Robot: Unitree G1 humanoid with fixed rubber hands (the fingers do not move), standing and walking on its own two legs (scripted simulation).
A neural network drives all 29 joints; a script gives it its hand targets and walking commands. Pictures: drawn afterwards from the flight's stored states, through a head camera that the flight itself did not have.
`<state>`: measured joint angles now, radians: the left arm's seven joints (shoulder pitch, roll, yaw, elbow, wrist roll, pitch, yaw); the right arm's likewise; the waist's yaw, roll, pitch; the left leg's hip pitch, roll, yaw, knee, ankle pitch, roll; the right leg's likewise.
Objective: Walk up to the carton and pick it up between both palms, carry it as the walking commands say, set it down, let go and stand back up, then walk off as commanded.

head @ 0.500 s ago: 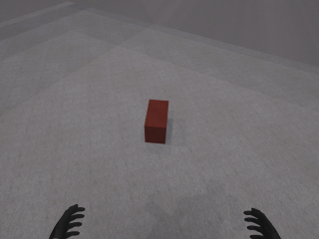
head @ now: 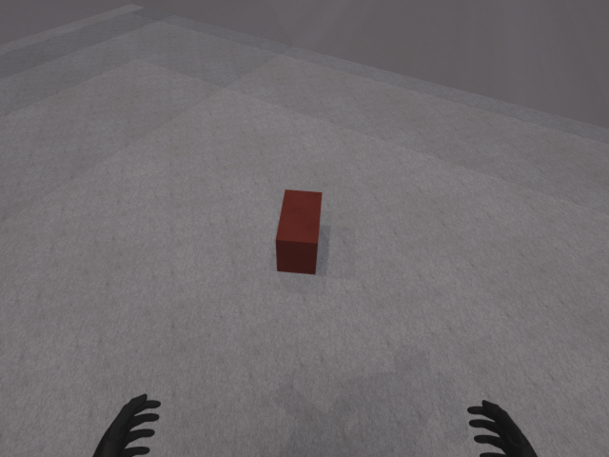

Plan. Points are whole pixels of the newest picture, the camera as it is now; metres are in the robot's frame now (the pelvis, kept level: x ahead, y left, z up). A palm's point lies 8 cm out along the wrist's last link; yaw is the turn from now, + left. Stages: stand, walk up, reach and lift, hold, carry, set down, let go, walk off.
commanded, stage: walk up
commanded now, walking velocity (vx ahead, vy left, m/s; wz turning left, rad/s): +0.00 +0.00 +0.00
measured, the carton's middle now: (299, 231) +1.09 +0.02 -0.65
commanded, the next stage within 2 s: none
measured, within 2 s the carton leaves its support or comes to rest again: neither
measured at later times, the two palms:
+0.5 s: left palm out of the picture +0.06 +0.24 -0.08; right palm (490, 406) +0.22 -0.26 -0.08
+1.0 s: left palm (117, 335) +0.33 +0.32 -0.10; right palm (432, 328) +0.32 -0.19 -0.04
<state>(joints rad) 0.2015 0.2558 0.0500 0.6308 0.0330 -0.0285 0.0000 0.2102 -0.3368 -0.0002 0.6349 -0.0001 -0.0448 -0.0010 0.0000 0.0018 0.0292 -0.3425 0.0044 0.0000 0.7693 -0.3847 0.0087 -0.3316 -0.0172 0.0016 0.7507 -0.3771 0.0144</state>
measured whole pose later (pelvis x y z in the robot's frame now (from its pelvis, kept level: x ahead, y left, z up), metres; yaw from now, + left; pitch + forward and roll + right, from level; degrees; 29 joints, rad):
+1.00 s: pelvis +0.27 +0.08 +0.04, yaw +1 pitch -3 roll -6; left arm 0.34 0.26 0.03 0.74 0.03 0.05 -0.05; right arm 0.42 -0.26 0.00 0.70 0.00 -0.02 0.01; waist 0.00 -0.02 0.02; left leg -0.17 0.02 0.02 0.40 -0.20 0.06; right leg -0.54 -0.06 0.01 1.09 -0.24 0.04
